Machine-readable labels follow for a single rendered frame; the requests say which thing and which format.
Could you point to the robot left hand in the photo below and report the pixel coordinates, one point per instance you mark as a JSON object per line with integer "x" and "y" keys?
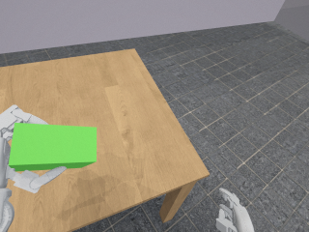
{"x": 27, "y": 180}

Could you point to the table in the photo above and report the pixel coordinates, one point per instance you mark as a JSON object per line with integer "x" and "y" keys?
{"x": 142, "y": 149}

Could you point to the left robot forearm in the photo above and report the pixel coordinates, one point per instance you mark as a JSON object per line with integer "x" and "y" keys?
{"x": 6, "y": 209}

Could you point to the sponge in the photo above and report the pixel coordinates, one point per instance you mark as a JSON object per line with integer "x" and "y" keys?
{"x": 45, "y": 147}

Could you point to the robot right hand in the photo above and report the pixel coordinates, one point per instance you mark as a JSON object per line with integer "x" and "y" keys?
{"x": 235, "y": 220}

